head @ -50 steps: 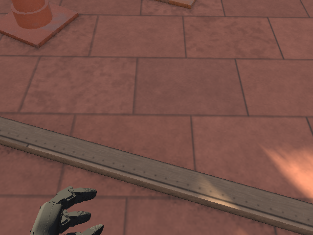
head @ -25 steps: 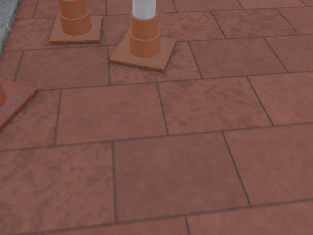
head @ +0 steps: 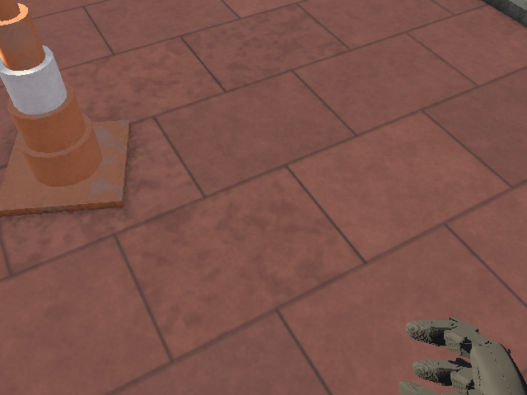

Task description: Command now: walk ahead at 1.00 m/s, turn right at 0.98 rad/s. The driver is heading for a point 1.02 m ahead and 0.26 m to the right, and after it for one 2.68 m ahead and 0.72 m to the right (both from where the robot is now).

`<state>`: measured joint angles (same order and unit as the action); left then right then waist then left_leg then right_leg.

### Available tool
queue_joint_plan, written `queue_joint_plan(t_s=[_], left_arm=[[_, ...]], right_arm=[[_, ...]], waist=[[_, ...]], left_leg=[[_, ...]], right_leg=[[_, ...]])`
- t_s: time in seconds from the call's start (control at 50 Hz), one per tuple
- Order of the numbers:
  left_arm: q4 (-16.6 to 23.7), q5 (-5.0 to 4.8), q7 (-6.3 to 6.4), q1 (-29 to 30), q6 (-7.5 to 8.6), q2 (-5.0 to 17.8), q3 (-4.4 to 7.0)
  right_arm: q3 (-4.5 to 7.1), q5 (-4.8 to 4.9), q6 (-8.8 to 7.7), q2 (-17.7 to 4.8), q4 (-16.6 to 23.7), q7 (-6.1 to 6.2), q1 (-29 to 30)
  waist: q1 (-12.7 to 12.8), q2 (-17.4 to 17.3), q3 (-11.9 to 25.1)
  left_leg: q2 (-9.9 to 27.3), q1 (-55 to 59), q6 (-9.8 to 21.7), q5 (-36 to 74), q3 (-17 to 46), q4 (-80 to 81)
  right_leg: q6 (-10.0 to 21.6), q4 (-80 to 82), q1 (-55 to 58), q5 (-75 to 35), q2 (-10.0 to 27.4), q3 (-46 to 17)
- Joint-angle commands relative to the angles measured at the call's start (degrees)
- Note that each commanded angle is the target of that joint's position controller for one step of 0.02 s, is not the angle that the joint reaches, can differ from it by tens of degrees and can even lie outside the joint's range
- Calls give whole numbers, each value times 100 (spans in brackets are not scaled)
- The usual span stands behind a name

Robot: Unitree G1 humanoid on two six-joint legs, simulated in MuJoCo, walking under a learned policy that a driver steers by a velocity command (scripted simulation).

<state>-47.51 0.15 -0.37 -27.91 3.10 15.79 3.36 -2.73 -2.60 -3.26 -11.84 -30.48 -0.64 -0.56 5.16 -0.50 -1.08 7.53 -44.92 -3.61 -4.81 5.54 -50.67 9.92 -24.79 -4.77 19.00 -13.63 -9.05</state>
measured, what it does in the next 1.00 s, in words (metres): walks ahead, turning right: left foot, then right foot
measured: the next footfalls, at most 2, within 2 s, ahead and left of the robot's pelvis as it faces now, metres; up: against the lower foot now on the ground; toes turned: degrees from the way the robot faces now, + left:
left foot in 0.14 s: +0.35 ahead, +0.17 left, +0.00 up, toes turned -12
right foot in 0.62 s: +0.66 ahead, -0.15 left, +0.00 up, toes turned -40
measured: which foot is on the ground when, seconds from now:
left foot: up 0.00-0.12, down 0.14-0.60, up 0.62-1.00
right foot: down 0.00-0.12, up 0.14-0.60, down 0.62-1.00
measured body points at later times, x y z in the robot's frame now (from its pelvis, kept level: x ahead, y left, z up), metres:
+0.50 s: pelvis +0.43 +0.01 -0.01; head +0.45 -0.01 +0.44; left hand +0.79 +0.07 -0.04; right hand +0.23 -0.20 -0.13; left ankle +0.31 +0.18 -0.73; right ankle +0.57 -0.15 -0.67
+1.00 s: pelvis +0.83 -0.25 -0.02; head +0.86 -0.27 +0.43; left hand +0.97 -0.01 -0.14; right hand +0.86 -0.55 -0.12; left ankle +1.07 -0.30 -0.69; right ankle +0.63 -0.13 -0.72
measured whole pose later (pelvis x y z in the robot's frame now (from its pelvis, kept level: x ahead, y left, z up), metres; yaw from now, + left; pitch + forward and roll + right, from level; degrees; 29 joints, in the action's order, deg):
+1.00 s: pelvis +0.83 -0.25 -0.02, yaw -34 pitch +1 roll +0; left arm -50.0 1.2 0.8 -25.3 7.2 16.2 1.5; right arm 0.2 -0.3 -2.1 -15.7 -41.4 -3.5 -5.8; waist 3.3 -1.1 -2.7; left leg 0.8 -40.9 6.9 7.3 -7.0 -36.3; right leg 5.4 -5.8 17.5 21.6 -8.0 7.3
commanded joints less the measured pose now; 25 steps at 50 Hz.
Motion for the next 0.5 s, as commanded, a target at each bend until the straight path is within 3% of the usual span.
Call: queue_joint_plan(t_s=[0.02,0.06,0.08,0.1,0.12,0.14,0.16,0.18,0.2,0.22,0.24,0.26,0.3,0.32,0.36,0.38,0.4,0.42,0.46,0.5], left_arm=[[544,-118,-48,638,180,1147,331],[525,-62,-19,514,139,1179,371],[521,-23,3,506,122,1263,394],[527,37,-7,579,111,1428,420],[581,47,-40,858,141,1457,418],[749,54,-47,1002,218,867,251],[1075,-227,-52,281,203,105,27],[979,-28,29,712,100,581,1],[996,120,-18,1209,33,847,79],[1001,187,-105,1432,-24,853,92],[1081,236,-201,1648,-89,725,69],[1172,241,-294,1638,-173,559,21],[1374,225,-388,1866,-298,353,-66],[1456,229,-418,2001,-330,353,-85],[1660,207,-436,2354,-347,373,-126],[1642,161,-421,2518,-363,406,-121],[1853,143,-446,2697,-372,352,-171],[1875,161,-478,2940,-377,466,-162],[1913,181,-545,3383,-348,415,-207],[1905,163,-576,3523,-308,355,-238]], right_arm=[[211,160,5,-621,206,-25,181],[279,169,-12,-785,206,30,213],[359,163,-31,-955,131,74,-44],[492,185,-68,-1213,-23,142,-674],[613,178,-104,-1407,-263,225,-1774],[777,27,-135,-1803,-442,348,-3063],[848,-213,-140,-2214,-397,318,-2635],[853,-120,-72,-1714,-274,266,-1882],[742,-51,-43,-1256,-267,240,-1569],[695,-59,-30,-1067,-412,203,-1567],[669,-47,-43,-1021,-607,203,-1735],[649,-5,-87,-962,-801,188,-1851],[615,111,-205,-803,-1062,81,-2028],[614,146,-253,-808,-1127,51,-2037],[609,124,-323,-864,-1220,30,-1962],[589,107,-311,-759,-1324,31,-1995],[606,74,-366,-983,-1337,38,-2078],[604,88,-382,-946,-1443,48,-2170],[629,77,-355,-1056,-1599,80,-2508],[653,71,-322,-1264,-1665,160,-2694]], waist=[[-225,12,-95],[-170,141,-8],[-291,196,188],[-642,158,626],[-1310,82,1141],[-1788,-440,1877],[-981,-2367,2466],[-979,-1671,1714],[-982,-877,1019],[-931,-264,635],[-893,-215,340],[-761,-405,123],[-625,-445,-66],[-584,-400,-122],[-481,-370,-238],[-511,-284,-317],[-430,-550,-467],[-475,-276,-666],[-643,-58,-850],[-598,-155,-736]], left_leg=[[-462,2487,89,1311,-531,1201],[-624,2539,147,922,-388,1868],[-786,2847,184,492,-369,2033],[-927,3507,238,-127,-404,2068],[-772,4768,308,-487,-409,2016],[347,6247,500,-2385,644,1945],[1987,7220,1036,-4190,4032,3300],[1806,6358,1123,-5016,4541,3666],[1535,5574,1051,-4398,3423,3579],[1282,4987,980,-3337,2505,3550],[1057,4587,876,-2559,1779,3628],[953,4250,805,-2148,1290,3727],[901,4074,704,-1318,598,3907],[882,4011,685,-855,229,3992],[756,3795,624,-90,-551,4172],[371,3764,476,311,-1145,4213],[657,3649,530,631,-1144,4289],[582,3800,472,1079,-1402,4411],[408,4141,349,1772,-1877,4462],[403,4475,238,4234,-2229,4120]], right_leg=[[476,1160,-1800,-2554,1168,-1305],[296,683,-860,-3023,1272,-1554],[176,183,-478,-3725,1289,-1640],[44,-701,-246,-4372,1248,-1570],[-87,-2025,-682,-4312,1083,-1380],[-130,-3939,-1670,-2687,845,-933],[-336,-5400,-3463,1151,288,-238],[-250,-5746,-4129,423,871,88],[-269,-5533,-4110,-64,1161,241],[-305,-5311,-3965,-267,1375,338],[-328,-5173,-3901,-273,1535,364],[-370,-5097,-3865,-295,1665,361],[-392,-5088,-4094,-483,1832,402],[-414,-5067,-4199,-717,1869,447],[-461,-4732,-4189,-1289,1860,567],[-437,-4553,-4093,-1543,1718,750],[-424,-4077,-4066,-1761,1866,771],[-382,-3743,-4118,-1879,1820,1003],[-215,-2890,-3898,-1910,1648,1532],[33,-2183,-3154,-1792,1276,2040]])
Velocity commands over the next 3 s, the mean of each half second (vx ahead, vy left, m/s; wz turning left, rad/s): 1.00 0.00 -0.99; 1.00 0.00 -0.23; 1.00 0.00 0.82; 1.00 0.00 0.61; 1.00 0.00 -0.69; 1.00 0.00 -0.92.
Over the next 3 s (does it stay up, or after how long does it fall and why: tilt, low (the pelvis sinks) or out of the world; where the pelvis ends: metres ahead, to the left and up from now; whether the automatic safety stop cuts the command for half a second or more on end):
stays up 2.60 -0.66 0.01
